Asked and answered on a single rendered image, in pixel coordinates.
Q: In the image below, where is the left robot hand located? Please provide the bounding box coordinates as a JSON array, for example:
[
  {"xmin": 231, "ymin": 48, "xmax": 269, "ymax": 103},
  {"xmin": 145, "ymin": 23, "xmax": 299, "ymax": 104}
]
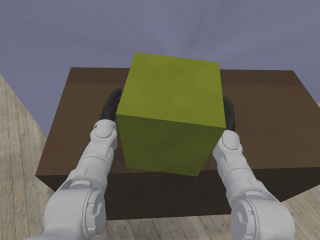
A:
[{"xmin": 100, "ymin": 88, "xmax": 123, "ymax": 122}]

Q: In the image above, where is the carton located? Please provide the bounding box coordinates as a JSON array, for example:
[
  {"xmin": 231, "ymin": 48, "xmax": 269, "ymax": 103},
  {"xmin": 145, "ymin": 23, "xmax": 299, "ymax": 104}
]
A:
[{"xmin": 116, "ymin": 52, "xmax": 226, "ymax": 177}]

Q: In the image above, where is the robot left forearm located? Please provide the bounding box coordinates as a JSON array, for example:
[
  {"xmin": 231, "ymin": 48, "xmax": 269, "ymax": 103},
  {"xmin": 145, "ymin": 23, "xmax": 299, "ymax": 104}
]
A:
[{"xmin": 43, "ymin": 119, "xmax": 117, "ymax": 230}]

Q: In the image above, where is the robot left upper arm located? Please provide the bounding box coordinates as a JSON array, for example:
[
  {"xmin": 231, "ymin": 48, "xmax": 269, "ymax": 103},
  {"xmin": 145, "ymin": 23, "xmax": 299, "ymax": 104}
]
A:
[{"xmin": 24, "ymin": 188, "xmax": 107, "ymax": 240}]

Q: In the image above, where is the pedestal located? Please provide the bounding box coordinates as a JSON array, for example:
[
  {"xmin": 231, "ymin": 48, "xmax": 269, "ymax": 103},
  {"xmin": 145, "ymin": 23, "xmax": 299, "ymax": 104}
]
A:
[{"xmin": 35, "ymin": 67, "xmax": 320, "ymax": 221}]

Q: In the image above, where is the robot right upper arm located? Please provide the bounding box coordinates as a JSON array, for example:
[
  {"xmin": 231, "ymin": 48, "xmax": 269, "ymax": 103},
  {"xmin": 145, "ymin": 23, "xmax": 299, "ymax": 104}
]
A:
[{"xmin": 230, "ymin": 197, "xmax": 296, "ymax": 240}]

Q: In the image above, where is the robot right forearm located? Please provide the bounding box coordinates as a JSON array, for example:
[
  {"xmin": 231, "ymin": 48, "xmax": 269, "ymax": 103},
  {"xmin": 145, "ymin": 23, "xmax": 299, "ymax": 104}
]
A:
[{"xmin": 212, "ymin": 130, "xmax": 296, "ymax": 238}]

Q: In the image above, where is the right robot hand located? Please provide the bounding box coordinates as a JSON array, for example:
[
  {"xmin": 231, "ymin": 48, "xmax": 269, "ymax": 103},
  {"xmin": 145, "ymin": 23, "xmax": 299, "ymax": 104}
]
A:
[{"xmin": 223, "ymin": 96, "xmax": 236, "ymax": 132}]

